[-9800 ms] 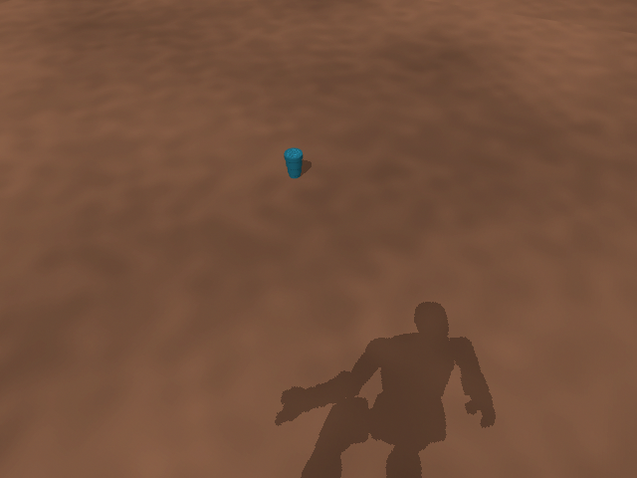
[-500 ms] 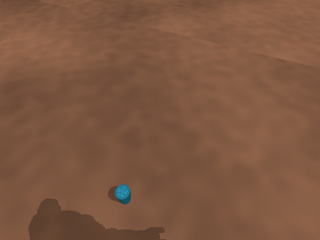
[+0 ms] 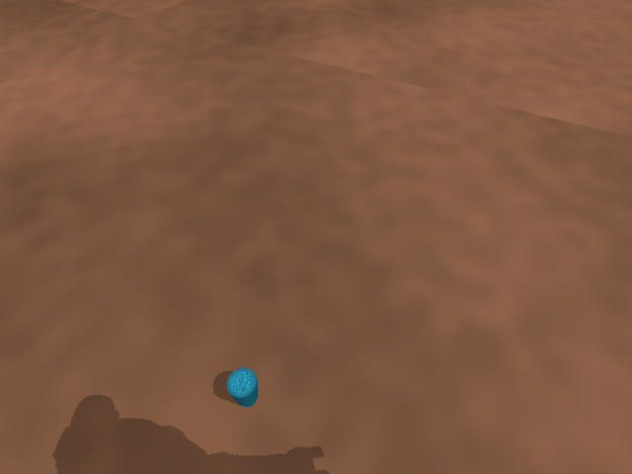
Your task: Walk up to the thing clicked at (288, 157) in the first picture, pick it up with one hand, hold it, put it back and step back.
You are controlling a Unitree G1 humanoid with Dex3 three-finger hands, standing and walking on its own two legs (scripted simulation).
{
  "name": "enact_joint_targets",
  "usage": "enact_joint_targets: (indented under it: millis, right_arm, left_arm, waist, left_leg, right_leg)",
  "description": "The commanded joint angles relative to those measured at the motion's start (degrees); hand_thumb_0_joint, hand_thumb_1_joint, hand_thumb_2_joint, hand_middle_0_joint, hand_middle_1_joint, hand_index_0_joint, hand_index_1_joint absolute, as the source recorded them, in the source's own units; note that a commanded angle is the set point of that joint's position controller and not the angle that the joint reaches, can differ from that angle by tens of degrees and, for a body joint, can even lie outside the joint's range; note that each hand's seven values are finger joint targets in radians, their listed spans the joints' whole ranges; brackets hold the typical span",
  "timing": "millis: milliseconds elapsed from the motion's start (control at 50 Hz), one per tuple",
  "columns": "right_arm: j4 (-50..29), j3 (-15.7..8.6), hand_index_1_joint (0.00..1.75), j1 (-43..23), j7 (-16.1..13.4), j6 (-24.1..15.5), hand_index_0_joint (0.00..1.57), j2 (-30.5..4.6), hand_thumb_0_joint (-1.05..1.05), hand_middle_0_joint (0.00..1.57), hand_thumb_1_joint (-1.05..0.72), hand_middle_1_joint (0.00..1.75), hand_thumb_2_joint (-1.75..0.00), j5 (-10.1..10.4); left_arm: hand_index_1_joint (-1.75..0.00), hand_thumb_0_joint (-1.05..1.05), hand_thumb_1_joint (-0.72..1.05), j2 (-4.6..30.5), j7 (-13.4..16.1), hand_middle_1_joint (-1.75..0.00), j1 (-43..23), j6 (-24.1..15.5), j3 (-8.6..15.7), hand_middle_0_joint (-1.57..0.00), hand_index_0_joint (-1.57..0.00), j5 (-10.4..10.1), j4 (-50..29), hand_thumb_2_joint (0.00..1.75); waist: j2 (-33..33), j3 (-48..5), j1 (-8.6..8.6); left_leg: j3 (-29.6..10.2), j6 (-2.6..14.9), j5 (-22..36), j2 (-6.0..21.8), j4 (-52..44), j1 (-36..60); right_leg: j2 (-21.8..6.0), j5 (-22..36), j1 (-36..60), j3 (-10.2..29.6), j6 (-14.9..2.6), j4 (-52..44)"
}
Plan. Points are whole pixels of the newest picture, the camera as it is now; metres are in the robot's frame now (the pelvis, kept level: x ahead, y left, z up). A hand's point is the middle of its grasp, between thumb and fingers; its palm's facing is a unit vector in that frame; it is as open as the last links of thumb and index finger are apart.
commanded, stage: stand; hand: left
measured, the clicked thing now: (245, 390) +0.47 +0.24 -0.72
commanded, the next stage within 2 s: walk up in 0.16 s
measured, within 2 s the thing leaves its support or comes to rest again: neither
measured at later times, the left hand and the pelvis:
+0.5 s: hand out of the picture +0.08 +0.24 -0.16, palm faces +0.02 -0.93 -0.36, open 7.4 cm; pelvis +0.05 -0.02 -0.01, yaw -1 degrees
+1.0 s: hand out of the picture +0.15 +0.26 -0.17, palm faces -0.01 -0.92 -0.39, open 7.4 cm; pelvis +0.08 -0.01 -0.02, yaw -2 degrees
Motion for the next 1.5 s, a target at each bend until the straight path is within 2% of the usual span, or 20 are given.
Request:
enact_joint_targets:
  millis: [0,120,220,300,340,380,420,520,640,660,680,720,960,1040,1120,1220,1280,1320,1360,1480]
  right_arm:
    - [-3.18,-1.94,0.3,-1.81,-0.97,-1.05,0.2,-11.72,0.0,0.2,-0.9,0.3,-0.9,0.23]
    - [-3.29,-2.05,0.3,-1.58,-0.99,-1.1,0.2,-11.78,0.0,0.2,-0.9,0.3,-0.9,0.15]
    - [-5.28,-4.67,0.3,4.3,-0.59,-1.84,0.2,-14.45,0.0,0.2,-0.9,0.3,-0.9,-1.38]
    - [-8.51,-5.29,0.3,2.52,-1.04,-2.83,0.2,-16.12,0.0,0.2,-0.9,0.3,-0.9,-1.08]
    - [-9.92,-4.92,0.3,1.18,-0.95,-2.47,0.2,-14.37,0.0,0.2,-0.9,0.3,-0.9,-0.57]
    - [-12.85,-3.61,0.3,-0.52,-1.22,-2.06,0.2,-8.93,0.0,0.2,-0.9,0.3,-0.9,-0.24]
    - [-13.18,-4.03,0.3,1.71,-2.06,-1.97,0.2,-10.76,0.0,0.2,-0.9,0.3,-0.9,-0.53]
    - [-13.9,-4.34,0.3,3.52,-1.08,-1.51,0.2,-10.24,0.0,0.2,-0.9,0.3,-0.9,0.13]
    - [-11.06,-5.74,0.3,9.22,-1.33,-1.6,0.2,-10.5,0.0,0.2,-0.9,0.3,-0.9,-0.27]
    - [-11.5,-6.73,0.3,10.56,-1.72,-1.77,0.2,-14.16,0.0,0.2,-0.9,0.3,-0.9,-0.62]
    - [-13.04,-6.24,0.3,7.22,-2.04,-1.99,0.2,-14.65,0.0,0.2,-0.9,0.3,-0.9,-0.42]
    - [-14.16,-5.88,0.3,-0.54,-2.32,-1.81,0.2,-15.15,0.0,0.2,-0.9,0.3,-0.9,-0.07]
    - [-15.9,-6.09,0.3,-5.97,-0.88,1.44,0.2,-13.63,0.0,0.2,-0.9,0.3,-0.9,0.58]
    - [-17.28,-6.2,0.3,-5.78,-0.69,3.11,0.2,-11.44,0.0,0.2,-0.9,0.3,-0.9,0.29]
    - [-15.59,-6.07,0.3,0.07,-0.41,2.67,0.2,-10.39,0.0,0.2,-0.9,0.3,-0.9,0.87]
    - [-16.08,-4.49,0.3,-0.63,-0.47,0.8,0.2,-9.5,0.0,0.2,-0.9,0.3,-0.9,0.35]
    - [-12.98,-5.04,0.3,3.92,-1.21,-0.81,0.2,-10.02,0.0,0.2,-0.9,0.3,-0.9,-0.71]
    - [-13.47,-6.19,0.3,3.7,-1.68,-2.14,0.2,-16.28,0.0,0.2,-0.9,0.3,-0.9,-1.57]
    - [-13.31,-6.17,0.3,0.55,-1.6,-2.33,0.2,-18.52,0.0,0.2,-0.9,0.3,-0.9,-0.45]
    - [-12.03,-3.38,0.3,-0.71,-1.33,-1.47,0.2,-12.61,0.0,0.2,-0.9,0.3,-0.9,1.14]
  left_arm:
    - [-0.3,0.0,0.9,12.82,0.82,-0.3,-1.78,-0.94,2.63,-0.2,-0.2,0.03,-2.88,0.9]
    - [-0.3,0.0,0.9,12.82,0.84,-0.3,-1.89,-1.07,2.63,-0.2,-0.2,0.13,-3.12,0.9]
    - [-0.3,0.0,0.9,12.16,-0.99,-0.3,-0.76,0.27,5.78,-0.2,-0.2,1.46,-6.24,0.9]
    - [-0.3,0.0,0.9,10.31,-1.05,-0.3,2.49,-0.24,6.05,-0.2,-0.2,1.48,-7.68,0.9]
    - [-0.3,0.0,0.9,11.21,-0.61,-0.3,7.3,-1.19,6.58,-0.2,-0.2,1.48,-6.69,0.9]
    - [-0.3,0.0,0.9,17.05,-0.19,-0.3,11.57,-1.64,8.11,-0.2,-0.2,1.1,-6.07,0.9]
    - [-0.3,0.0,0.9,17.97,-0.02,-0.3,10.83,-1.63,8.38,-0.2,-0.2,1.38,-8.64,0.9]
    - [-0.3,0.0,0.9,13.84,1.09,-0.3,8.93,-1.39,6.54,-0.2,-0.2,0.41,-11.43,0.9]
    - [-0.3,0.0,0.9,11.96,1.44,-0.3,1.81,-0.3,4.86,-0.2,-0.2,-1.25,-14.18,0.9]
    - [-0.3,0.0,0.9,9.58,1.31,-0.3,4.15,-0.34,4.13,-0.2,-0.2,-1.93,-14.83,0.9]
    - [-0.3,0.0,0.9,8.16,1.44,-0.3,8.38,0.39,3.83,-0.2,-0.2,-2.85,-13.46,0.9]
    - [-0.3,0.0,0.9,12.01,1.91,-0.3,11.21,2.16,4.59,-0.2,-0.2,-2.09,-9.94,0.9]
    - [-0.3,0.0,0.9,11.54,1.72,-0.3,11.85,0.86,5.73,-0.2,-0.2,0.44,-7.64,0.9]
    - [-0.3,0.0,0.9,20.78,1.92,-0.3,2.86,-0.45,7.52,-0.2,-0.2,2.03,-12.99,0.9]
    - [-0.3,0.0,0.9,14.15,2.21,-0.3,0.24,-0.76,6.8,-0.2,-0.2,1.31,-14.75,0.9]
    - [-0.3,0.0,0.9,13.94,1.82,-0.3,4.61,-0.6,6.66,-0.2,-0.2,1.87,-15.02,0.9]
    - [-0.3,0.0,0.9,14.11,1.24,-0.3,3.02,0.52,6.05,-0.2,-0.2,0.04,-15.44,0.9]
    - [-0.3,0.0,0.9,8.38,0.85,-0.3,4.12,0.76,4.46,-0.2,-0.2,-0.58,-16.73,0.9]
    - [-0.3,0.0,0.9,13.26,1.38,-0.3,-1.17,1.17,5.65,-0.2,-0.2,-0.06,-14.58,0.9]
    - [-0.3,0.0,0.9,12.94,1.24,-0.3,2.86,-1.04,5.56,-0.2,-0.2,0.07,-9.75,0.9]
  waist:
    - [-0.68,-2.14,0.23]
    - [-0.89,-3.08,0.08]
    - [1.1,2.68,-0.45]
    - [6.66,3.46,1.32]
    - [4.8,-0.08,3.61]
    - [-9.71,-0.02,4.61]
    - [-5.99,2.16,4.23]
    - [-8.25,0.16,2.17]
    - [-3.54,-5.36,-3.08]
    - [4.87,-9.47,-3.21]
    - [9.17,-11.98,-0.69]
    - [8.51,-5.52,1.39]
    - [6.12,-4.75,2.63]
    - [-12.23,1.22,2.11]
    - [-8.04,-1.34,0.44]
    - [-11.76,-7.93,3.69]
    - [-10.08,-7.59,0.84]
    - [6.38,-9.15,1.75]
    - [6.9,-3.29,-0.22]
    - [6.08,-4.47,1.66]
  left_leg:
    - [-3.69,2.58,5.57,5.62,-3.13,-0.89]
    - [-3.49,2.56,6.59,5.6,-2.74,-0.4]
    - [-9.4,7.87,-26.06,6.46,-3.64,-4.06]
    - [-14.76,12.88,-3.19,14.2,-2.3,-2.94]
    - [-7.35,9.48,7.31,8.93,7.28,-4.8]
    - [4.13,3.41,-14.1,-3.75,26.37,-21.23]
    - [-0.83,3.4,-25.01,-1.61,32.65,-25.2]
    - [-0.77,3.73,-14.31,-0.72,27.31,-23.41]
    - [1.76,4.84,14.99,-0.78,3.87,4.17]
    - [-7.79,7.42,28.4,7.44,3.57,10.98]
    - [-20.19,12.26,28.04,16.04,1.28,11.68]
    - [-22.34,17.56,8.42,19.12,-1.19,-6.06]
    - [-6.38,8.2,9.17,9.29,9.44,-10.11]
    - [-4.72,2.06,-23.85,-4.71,40.22,-15.87]
    - [-6.72,1.46,-18.3,-6.15,44.38,-19.57]
    - [-1.01,0.99,-18.55,-1.96,17.86,-16.64]
    - [0.74,2.23,2.61,-2.01,-2.41,-2.06]
    - [-21.48,7.89,21.45,14.16,0.64,10.94]
    - [-23.86,17.05,11.92,18.7,0.93,-6.2]
    - [-4.34,4.28,20.78,4.38,11.23,-6.33]
  right_leg:
    - [-6.46,5.99,-0.7,4.4,-1.65,-3.57]
    - [-6.62,7.39,-0.39,4.43,-1.68,-3.57]
    - [-1.83,-22.27,-12.12,3.93,-3.96,2.91]
    - [-0.47,-12.03,-11.42,-0.02,-2.8,11.59]
    - [-1.65,-2.52,-1.63,2.51,-3.79,1.54]
    - [-12.7,14.49,11.6,19.03,-8.08,-3.71]
    - [-20.05,24.95,10.2,23.5,-16.08,-1.92]
    - [-12.6,39.79,12.83,10.42,-11.03,2.08]
    - [-6.02,25.05,-4.7,1.43,-4.93,14.92]
    - [-1.29,14.43,-9.4,1.17,-2.09,23.3]
    - [4.36,-15.41,-11.98,1.75,-0.86,28.05]
    - [0.51,-26.66,-5.16,5.14,-1.76,33.14]
    - [-0.52,-3.1,-2.77,-0.68,-2.1,8.83]
    - [-24.24,10.18,-14.29,26.98,-18.12,-3.02]
    - [-14.06,22.75,-4.8,9.37,-12.58,3.33]
    - [-13.27,20.87,9.7,7.71,-11.21,9.29]
    - [-10.02,24.12,1.68,3.33,-6.37,18.39]
    - [-1.22,-7.98,-17.97,-1.17,-1.07,25.68]
    - [-3.54,-22.95,-9.81,2.78,-1.17,27.1]
    - [-3.64,12.35,3.69,1.5,-3.2,3.57]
